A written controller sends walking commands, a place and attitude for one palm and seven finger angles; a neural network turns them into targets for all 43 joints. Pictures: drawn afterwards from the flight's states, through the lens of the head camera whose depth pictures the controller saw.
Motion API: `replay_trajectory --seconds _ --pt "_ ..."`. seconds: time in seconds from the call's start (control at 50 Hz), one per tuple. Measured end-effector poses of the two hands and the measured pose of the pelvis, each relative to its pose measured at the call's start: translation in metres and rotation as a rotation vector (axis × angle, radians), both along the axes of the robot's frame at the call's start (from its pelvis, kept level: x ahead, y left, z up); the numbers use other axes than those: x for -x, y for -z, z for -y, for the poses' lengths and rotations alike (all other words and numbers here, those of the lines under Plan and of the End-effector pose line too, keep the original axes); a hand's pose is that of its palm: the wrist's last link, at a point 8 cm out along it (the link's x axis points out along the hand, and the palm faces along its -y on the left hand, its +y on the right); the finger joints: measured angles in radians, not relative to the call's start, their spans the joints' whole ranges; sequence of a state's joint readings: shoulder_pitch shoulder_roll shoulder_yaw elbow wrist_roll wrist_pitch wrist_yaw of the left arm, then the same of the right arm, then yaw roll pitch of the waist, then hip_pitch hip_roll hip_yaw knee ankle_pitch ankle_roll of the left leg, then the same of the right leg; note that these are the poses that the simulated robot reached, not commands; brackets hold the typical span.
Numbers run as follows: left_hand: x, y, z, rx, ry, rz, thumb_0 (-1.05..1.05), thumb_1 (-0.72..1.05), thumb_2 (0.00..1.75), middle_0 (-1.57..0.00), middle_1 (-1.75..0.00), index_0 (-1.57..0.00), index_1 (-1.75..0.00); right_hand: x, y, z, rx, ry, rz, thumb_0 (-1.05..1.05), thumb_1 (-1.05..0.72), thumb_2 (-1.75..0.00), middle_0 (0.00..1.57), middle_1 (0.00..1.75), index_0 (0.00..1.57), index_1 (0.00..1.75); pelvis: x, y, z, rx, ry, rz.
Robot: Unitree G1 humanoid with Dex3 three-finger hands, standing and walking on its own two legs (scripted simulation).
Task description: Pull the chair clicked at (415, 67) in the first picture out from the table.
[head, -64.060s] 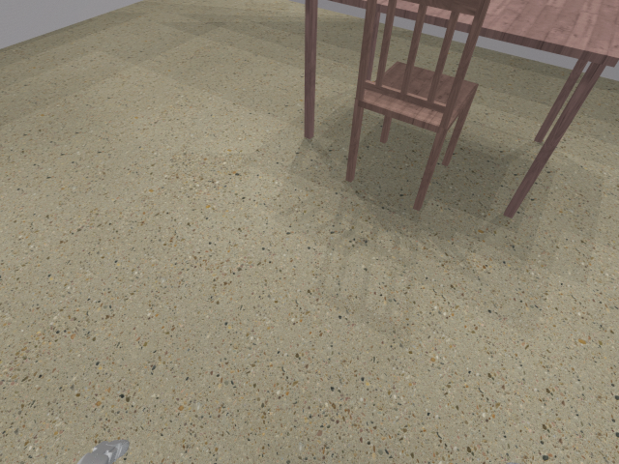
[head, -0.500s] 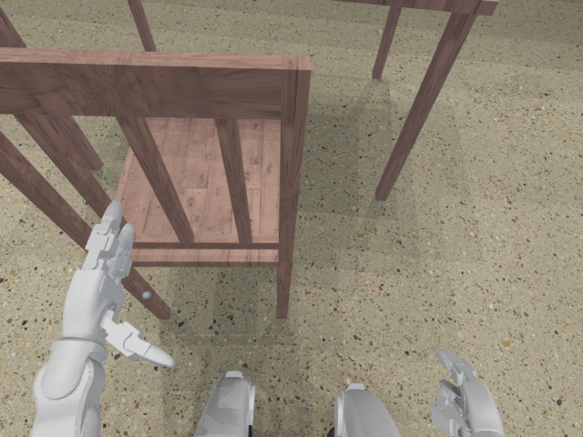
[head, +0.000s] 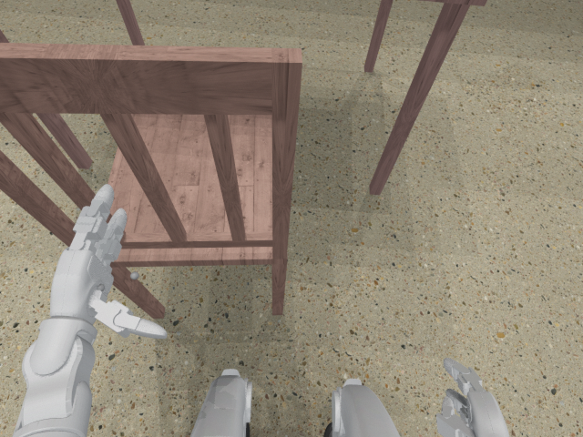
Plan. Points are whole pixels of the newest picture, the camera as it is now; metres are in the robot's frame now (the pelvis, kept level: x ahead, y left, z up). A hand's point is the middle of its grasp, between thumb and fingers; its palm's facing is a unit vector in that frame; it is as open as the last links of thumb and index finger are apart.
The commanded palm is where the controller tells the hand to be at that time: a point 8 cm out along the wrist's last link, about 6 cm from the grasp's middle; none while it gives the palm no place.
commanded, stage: aim the fingers beside a spindle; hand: left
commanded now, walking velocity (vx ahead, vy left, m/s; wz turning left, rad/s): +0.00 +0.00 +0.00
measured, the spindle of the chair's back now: (154, 189) +0.44 +0.21 +0.03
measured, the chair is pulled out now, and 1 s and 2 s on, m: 0.32 0.32 0.32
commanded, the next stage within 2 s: push the fingers through the gap in 1.44 s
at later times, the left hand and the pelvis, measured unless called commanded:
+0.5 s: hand (136, 265) +0.33 +0.21 +0.03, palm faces +0.01 -1.00 -0.05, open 16.9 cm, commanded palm +0.31 +0.26 +0.03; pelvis +0.00 +0.00 +0.00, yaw +0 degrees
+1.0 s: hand (138, 255) +0.34 +0.22 +0.02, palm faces +0.01 -1.00 -0.04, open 16.9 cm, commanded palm +0.32 +0.26 +0.03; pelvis +0.00 +0.00 +0.00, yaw +0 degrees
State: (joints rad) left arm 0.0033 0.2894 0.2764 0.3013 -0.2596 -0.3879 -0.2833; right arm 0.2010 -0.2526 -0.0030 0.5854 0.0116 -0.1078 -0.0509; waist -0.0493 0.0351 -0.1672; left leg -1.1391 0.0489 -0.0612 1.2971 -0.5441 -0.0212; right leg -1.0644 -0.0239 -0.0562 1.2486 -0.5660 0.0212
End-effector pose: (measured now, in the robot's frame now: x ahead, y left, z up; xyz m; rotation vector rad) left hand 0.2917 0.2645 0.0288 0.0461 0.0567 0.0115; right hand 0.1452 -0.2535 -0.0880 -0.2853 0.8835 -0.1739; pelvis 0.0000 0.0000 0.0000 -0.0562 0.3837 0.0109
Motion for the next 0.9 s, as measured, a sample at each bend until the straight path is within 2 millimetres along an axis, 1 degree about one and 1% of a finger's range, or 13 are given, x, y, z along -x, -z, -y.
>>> replay_trajectory --seconds 0.08,0.22,0.36,0.44,0.54,0.68,0.76,0.84,0.9 --pt "-0.003 0.003 0.001 0.006 0.013 -0.005 -0.01 -0.5 0.3 -0.06 -0.07 -0.06 -0.07 -0.001 0.0 -0.001 0.005 0.002 -0.001 0.01 -0.9 -0.9 0.2 0.3 0.21 0.3 0.0 0.0 -0.001 0.001 0.0 -0.002" --pt "-0.006 -0.005 0.002 0.002 0.012 0.025 -0.01 -0.5 0.3 -0.06 -0.08 -0.06 -0.08 -0.004 -0.002 -0.006 -0.005 -0.003 0.006 0.01 -0.9 -0.9 0.2 0.3 0.21 0.3 -0.001 -0.002 -0.004 0.001 0.001 -0.002" --pt "-0.01 0.003 0.001 0.007 0.001 -0.005 -0.01 -0.5 0.3 -0.06 -0.08 -0.06 -0.08 -0.006 0.0 -0.01 -0.011 -0.011 0.004 0.01 -0.9 -0.9 0.2 0.3 0.21 0.3 0.0 -0.001 -0.005 0.001 0.001 -0.004" --pt "-0.011 -0.001 0.002 0.004 0.006 0.011 -0.01 -0.5 0.3 -0.06 -0.08 -0.06 -0.08 -0.005 -0.001 -0.01 -0.011 -0.008 0.002 0.01 -0.9 -0.9 0.2 0.3 0.21 0.3 0.0 -0.001 -0.005 0.002 0.001 -0.002" --pt "-0.014 -0.005 0.0 -0.002 0.001 0.03 -0.01 -0.5 0.3 -0.06 -0.08 -0.06 -0.08 -0.003 0.0 -0.009 -0.01 -0.009 -0.008 0.01 -0.9 -0.9 0.2 0.3 0.21 0.3 0.0 -0.002 -0.005 0.002 0.0 -0.002" --pt "-0.02 0.002 0.004 0.006 0.012 0.002 -0.01 -0.5 0.3 -0.06 -0.08 -0.06 -0.08 0.002 0.002 -0.006 -0.006 -0.001 -0.023 0.01 -0.9 -0.9 0.2 0.3 0.21 0.3 0.001 -0.001 -0.004 0.001 0.001 -0.004" --pt "-0.022 0.0 0.006 0.003 0.012 0.014 -0.01 -0.5 0.3 -0.06 -0.08 -0.06 -0.08 0.006 0.002 -0.003 -0.004 0.01 -0.032 0.01 -0.9 -0.9 0.2 0.3 0.21 0.3 0.002 -0.001 -0.003 -0.001 0.005 -0.003" --pt "-0.025 -0.004 0.001 -0.008 -0.005 0.031 -0.01 -0.5 0.3 -0.06 -0.08 -0.06 -0.08 0.01 0.002 -0.002 -0.003 0.015 -0.043 0.01 -0.9 -0.9 0.2 0.3 0.21 0.3 0.002 -0.002 -0.001 -0.002 0.006 -0.002" --pt "-0.027 -0.002 -0.005 -0.011 -0.018 0.021 -0.01 -0.5 0.3 -0.06 -0.08 -0.06 -0.08 0.012 0.003 0.0 -0.004 0.017 -0.053 0.01 -0.9 -0.9 0.2 0.3 0.21 0.3 0.002 -0.001 0.0 -0.002 0.005 -0.005"
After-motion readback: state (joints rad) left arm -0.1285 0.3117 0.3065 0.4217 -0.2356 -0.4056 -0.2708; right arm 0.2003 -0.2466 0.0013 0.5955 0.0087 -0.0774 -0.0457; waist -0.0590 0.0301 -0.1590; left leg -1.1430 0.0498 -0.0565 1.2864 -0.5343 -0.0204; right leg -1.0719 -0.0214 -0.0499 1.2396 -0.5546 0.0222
